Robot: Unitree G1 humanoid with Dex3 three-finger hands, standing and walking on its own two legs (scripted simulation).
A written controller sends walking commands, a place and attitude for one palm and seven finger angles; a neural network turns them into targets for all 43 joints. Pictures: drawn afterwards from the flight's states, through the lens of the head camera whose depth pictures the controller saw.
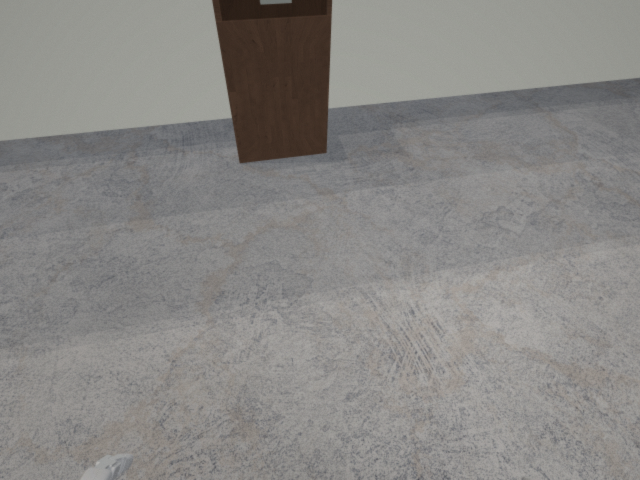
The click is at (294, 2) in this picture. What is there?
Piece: drawer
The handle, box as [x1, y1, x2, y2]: [260, 0, 291, 4]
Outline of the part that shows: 260,0 261,4 291,2 291,0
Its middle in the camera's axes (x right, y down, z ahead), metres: -0.18 -0.91 +1.46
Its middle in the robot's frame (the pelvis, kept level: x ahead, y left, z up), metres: +1.70 +0.26 -0.01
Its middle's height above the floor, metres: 0.76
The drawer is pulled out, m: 0.00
